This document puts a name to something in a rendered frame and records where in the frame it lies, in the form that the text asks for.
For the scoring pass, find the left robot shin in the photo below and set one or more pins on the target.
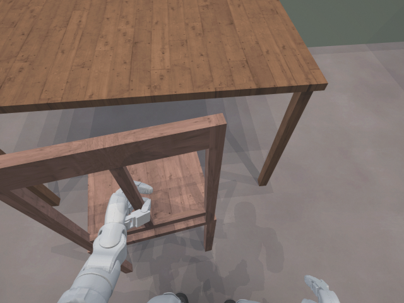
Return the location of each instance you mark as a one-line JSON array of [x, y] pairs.
[[170, 293]]

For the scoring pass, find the left robot forearm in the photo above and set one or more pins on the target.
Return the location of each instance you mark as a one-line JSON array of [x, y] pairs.
[[96, 281]]

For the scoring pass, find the chair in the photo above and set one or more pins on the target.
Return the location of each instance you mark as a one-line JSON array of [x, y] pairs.
[[163, 157]]

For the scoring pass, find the robot left hand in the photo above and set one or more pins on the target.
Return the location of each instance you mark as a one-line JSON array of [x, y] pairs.
[[119, 207]]

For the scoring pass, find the table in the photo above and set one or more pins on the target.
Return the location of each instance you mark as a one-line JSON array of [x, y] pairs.
[[69, 54]]

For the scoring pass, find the robot right hand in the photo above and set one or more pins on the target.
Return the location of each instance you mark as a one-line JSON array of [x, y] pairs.
[[321, 290]]

